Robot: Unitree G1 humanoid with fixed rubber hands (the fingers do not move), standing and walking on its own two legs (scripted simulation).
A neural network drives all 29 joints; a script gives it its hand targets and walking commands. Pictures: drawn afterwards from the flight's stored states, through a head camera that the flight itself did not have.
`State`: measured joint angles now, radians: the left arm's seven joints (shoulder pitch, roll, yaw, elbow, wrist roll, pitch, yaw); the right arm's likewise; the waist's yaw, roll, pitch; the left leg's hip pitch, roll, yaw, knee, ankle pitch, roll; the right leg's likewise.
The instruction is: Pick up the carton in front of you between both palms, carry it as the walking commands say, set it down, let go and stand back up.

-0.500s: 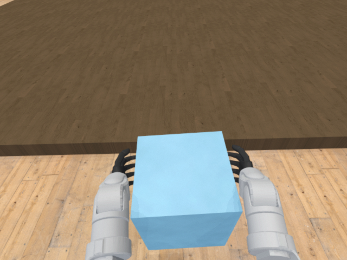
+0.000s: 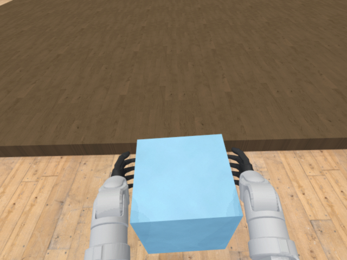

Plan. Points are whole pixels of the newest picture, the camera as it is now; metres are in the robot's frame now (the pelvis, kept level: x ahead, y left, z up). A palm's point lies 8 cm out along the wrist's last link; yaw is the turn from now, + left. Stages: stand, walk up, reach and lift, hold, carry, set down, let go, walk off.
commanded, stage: hold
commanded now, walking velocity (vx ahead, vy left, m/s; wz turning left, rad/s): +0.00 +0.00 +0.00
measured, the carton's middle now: (183, 196) +0.28 +0.00 -0.03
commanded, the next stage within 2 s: carry in 0.40 s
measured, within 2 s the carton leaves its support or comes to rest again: neither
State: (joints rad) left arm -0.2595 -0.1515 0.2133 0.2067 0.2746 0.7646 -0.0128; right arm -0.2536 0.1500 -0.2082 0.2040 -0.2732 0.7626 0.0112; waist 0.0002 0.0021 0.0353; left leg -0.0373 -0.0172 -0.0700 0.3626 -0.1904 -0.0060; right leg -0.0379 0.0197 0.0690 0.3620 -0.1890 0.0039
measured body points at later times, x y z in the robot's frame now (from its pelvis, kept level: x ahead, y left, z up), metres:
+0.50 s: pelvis +0.00 +0.00 +0.00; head -0.04 +0.00 +0.45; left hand +0.30 +0.15 +0.05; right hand +0.30 -0.15 +0.05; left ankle +0.01 +0.13 -0.74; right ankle +0.01 -0.12 -0.74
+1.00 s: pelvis +0.19 -0.01 +0.00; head +0.18 -0.01 +0.45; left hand +0.44 +0.14 +0.08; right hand +0.45 -0.16 +0.08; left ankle +0.13 +0.11 -0.68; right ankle +0.14 -0.09 -0.75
